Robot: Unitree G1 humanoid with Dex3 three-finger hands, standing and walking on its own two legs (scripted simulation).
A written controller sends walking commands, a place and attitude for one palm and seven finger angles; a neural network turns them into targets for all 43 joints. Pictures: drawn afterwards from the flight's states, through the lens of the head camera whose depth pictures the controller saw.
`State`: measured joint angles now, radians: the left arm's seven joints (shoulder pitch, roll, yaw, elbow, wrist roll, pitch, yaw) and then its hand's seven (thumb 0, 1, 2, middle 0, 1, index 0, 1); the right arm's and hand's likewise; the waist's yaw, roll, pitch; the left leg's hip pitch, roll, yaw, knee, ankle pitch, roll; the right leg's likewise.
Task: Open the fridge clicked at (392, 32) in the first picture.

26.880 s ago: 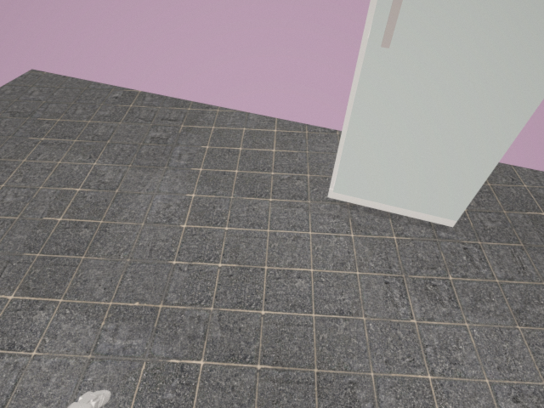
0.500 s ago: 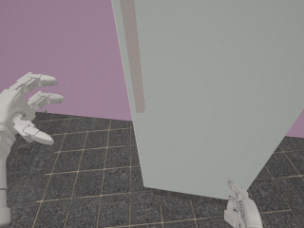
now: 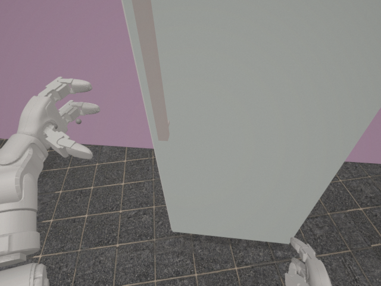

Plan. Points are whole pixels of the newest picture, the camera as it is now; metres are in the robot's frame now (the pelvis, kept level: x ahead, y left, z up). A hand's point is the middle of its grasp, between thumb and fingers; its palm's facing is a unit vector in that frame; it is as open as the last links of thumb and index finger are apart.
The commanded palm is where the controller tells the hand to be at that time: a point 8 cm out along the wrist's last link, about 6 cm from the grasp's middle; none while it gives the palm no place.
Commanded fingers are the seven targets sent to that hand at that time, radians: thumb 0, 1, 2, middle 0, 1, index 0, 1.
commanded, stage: move the hooked fingers beside the handle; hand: left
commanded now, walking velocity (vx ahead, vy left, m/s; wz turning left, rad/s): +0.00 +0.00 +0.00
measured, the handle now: (155, 66) +0.50 +0.11 +0.25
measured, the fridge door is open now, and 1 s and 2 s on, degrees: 0 0 0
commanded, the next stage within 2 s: none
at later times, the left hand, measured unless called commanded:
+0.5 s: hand (108, 103) +0.40 +0.19 +0.22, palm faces -0.04 -1.00 -0.03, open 14.0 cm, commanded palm +0.38 +0.25 +0.22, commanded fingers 0.00 -0.50 0.30 -0.30 -1.20 -0.30 -1.20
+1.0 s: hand (132, 90) +0.45 +0.16 +0.21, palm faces -0.04 -1.00 +0.00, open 14.0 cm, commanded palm +0.43 +0.22 +0.21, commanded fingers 0.00 -0.50 0.30 -0.30 -1.20 -0.30 -1.20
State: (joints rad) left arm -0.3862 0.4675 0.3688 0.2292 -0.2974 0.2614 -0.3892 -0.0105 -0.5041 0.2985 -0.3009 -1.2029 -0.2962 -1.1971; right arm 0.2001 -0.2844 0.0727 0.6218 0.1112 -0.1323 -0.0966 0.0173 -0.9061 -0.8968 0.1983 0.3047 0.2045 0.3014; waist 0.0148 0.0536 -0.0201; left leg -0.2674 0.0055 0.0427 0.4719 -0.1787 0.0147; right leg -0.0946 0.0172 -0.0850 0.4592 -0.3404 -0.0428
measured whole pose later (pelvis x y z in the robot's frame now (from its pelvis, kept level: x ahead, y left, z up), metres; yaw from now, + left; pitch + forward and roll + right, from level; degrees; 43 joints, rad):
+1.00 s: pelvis +0.00 +0.00 +0.00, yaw -2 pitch +2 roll +0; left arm -0.80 0.40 0.27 0.73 -0.20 0.13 -0.21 -0.01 -0.50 0.30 -0.30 -1.20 -0.29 -1.20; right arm 0.29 -0.29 0.03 0.68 0.09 -0.05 -0.08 0.01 -0.91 -0.90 0.20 0.30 0.20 0.30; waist -0.06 0.04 -0.02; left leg -0.31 0.02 0.06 0.47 -0.18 0.01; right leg -0.16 0.03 -0.06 0.46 -0.33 -0.05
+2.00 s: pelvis +0.00 +0.00 +0.00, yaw -2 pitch +1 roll +0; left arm -0.78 0.38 0.26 0.72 -0.22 0.08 -0.22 -0.01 -0.50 0.30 -0.30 -1.20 -0.29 -1.20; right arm 0.34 -0.29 0.03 0.70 0.09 -0.05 -0.09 0.01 -0.91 -0.90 0.20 0.30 0.20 0.30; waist -0.04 0.04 -0.02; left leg -0.32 0.02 0.07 0.47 -0.17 0.02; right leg -0.15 0.03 -0.06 0.46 -0.32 -0.04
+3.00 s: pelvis +0.00 +0.00 +0.00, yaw -2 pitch +1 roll +0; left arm -0.66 0.36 0.28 0.59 -0.23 0.17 -0.21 -0.01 -0.50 0.30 -0.30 -1.20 -0.30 -1.20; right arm 0.29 -0.29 0.03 0.66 0.10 -0.01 -0.08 0.02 -0.91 -0.90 0.20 0.30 0.20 0.30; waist -0.03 0.04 -0.04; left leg -0.29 0.02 0.07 0.47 -0.18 0.01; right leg -0.14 0.03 -0.05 0.46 -0.33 -0.05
